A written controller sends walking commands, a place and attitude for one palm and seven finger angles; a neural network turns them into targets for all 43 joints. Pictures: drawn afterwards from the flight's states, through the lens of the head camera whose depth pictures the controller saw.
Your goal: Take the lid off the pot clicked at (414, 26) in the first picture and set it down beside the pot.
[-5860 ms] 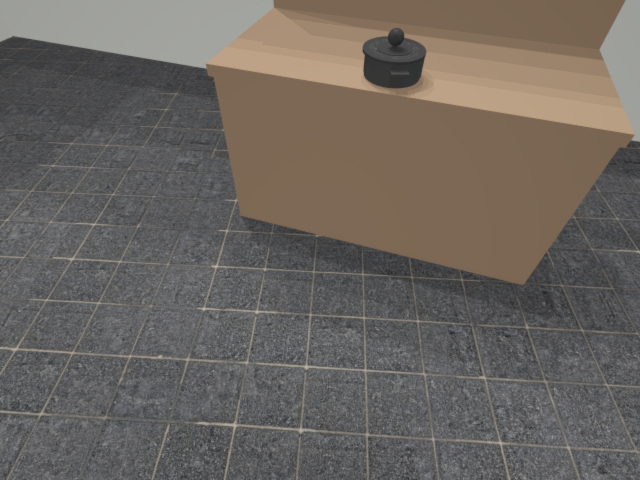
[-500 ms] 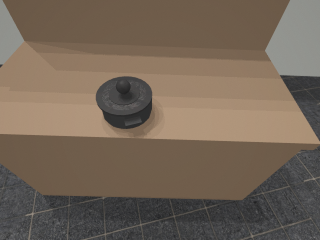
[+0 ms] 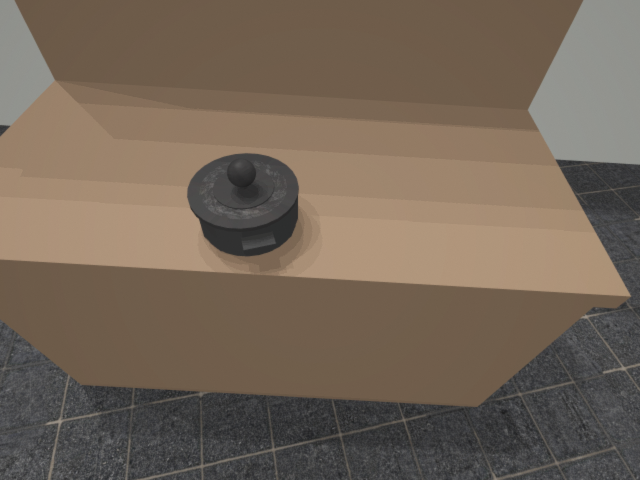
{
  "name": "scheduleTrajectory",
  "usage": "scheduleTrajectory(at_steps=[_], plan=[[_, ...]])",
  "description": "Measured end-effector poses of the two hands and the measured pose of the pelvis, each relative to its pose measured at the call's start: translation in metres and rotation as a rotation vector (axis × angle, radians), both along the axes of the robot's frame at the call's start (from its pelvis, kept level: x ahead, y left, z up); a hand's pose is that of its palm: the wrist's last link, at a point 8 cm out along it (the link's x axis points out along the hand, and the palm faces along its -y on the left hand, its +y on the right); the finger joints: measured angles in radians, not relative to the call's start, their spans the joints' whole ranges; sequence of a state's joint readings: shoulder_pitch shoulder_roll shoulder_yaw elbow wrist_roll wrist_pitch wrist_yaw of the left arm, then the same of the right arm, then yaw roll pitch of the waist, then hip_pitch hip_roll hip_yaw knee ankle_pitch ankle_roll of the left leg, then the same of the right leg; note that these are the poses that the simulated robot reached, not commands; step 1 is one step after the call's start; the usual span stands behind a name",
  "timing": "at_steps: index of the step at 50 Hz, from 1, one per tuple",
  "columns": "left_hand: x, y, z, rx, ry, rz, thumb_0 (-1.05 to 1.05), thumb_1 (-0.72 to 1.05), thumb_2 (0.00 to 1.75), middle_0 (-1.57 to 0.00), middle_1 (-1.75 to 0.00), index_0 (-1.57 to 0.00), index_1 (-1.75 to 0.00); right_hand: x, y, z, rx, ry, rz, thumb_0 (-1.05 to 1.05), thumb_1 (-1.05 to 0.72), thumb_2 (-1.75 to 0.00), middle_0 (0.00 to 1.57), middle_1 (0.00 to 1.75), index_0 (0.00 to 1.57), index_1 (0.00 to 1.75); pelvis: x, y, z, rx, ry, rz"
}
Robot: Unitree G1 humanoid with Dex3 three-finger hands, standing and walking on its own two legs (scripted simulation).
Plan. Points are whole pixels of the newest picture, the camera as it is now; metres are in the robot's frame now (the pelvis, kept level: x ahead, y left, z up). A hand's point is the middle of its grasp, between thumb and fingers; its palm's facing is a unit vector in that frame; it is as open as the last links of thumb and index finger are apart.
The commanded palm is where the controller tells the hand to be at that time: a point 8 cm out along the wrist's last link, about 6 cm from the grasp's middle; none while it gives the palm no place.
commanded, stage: look again from close up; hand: left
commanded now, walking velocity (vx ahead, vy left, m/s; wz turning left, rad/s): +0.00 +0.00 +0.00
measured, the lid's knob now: (241, 172) +0.55 +0.17 +0.05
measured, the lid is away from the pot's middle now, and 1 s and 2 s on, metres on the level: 0.00 0.00 0.00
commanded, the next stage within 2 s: shuffle to correct the standing spot in 0.78 s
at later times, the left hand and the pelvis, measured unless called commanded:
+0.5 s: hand out of the picture +0.00 +0.17 -0.18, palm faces +0.04 -0.98 -0.18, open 7.4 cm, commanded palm none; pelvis -0.01 +0.00 +0.00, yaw +1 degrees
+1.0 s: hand out of the picture -0.02 +0.16 -0.18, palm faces +0.05 -0.99 -0.16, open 7.4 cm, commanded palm none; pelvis -0.01 +0.00 +0.00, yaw +1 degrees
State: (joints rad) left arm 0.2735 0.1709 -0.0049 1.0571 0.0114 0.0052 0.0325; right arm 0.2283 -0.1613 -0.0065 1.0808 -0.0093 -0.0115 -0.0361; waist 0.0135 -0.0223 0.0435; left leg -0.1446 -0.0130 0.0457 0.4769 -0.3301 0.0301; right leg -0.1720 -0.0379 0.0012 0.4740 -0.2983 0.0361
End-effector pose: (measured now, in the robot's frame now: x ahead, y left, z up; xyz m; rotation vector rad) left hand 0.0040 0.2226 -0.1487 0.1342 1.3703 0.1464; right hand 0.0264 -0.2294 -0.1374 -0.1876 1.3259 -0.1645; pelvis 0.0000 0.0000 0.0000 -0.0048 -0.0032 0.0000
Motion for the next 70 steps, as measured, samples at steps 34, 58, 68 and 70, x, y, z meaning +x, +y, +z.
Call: scheduleTrajectory(at_steps=[34,58,68,70], plan=[[-0.02,-0.01,0.001,-0.013,0.024,0.02,0.0,0.91,0.9,-0.19,-0.3,-0.2,-0.3,-0.036,0.005,-0.001,0.022,0.077,-0.015,0.01,-0.93,-0.9,0.2,0.3,0.2,0.3,-0.009,-0.005,0.003,0.001,-0.001,0.01],[-0.03,-0.001,-0.01,-0.034,0.053,0.085,0.0,0.91,0.9,-0.2,-0.3,-0.2,-0.3,-0.024,0.012,-0.006,0.011,0.104,0.006,0.0,-0.91,-0.9,0.2,0.3,0.2,0.3,0.012,0.007,-0.008,-0.025,0.01,0.026],[0.029,0.034,-0.009,-0.032,0.061,0.047,0.01,0.91,0.9,-0.19,-0.3,-0.2,-0.3,-0.011,0.046,0.008,-0.006,0.1,-0.016,0.0,-0.91,-0.9,0.2,0.3,0.2,0.3,0.048,0.032,-0.002,-0.029,0.02,0.036],[0.063,0.039,-0.004,-0.025,-0.008,0.042,0.01,0.91,0.9,-0.19,-0.3,-0.2,-0.3,-0.017,0.053,0.009,0.011,0.151,-0.012,0.0,-0.91,-0.9,0.2,0.3,0.2,0.3,0.055,0.034,0.001,-0.029,0.023,0.047]])
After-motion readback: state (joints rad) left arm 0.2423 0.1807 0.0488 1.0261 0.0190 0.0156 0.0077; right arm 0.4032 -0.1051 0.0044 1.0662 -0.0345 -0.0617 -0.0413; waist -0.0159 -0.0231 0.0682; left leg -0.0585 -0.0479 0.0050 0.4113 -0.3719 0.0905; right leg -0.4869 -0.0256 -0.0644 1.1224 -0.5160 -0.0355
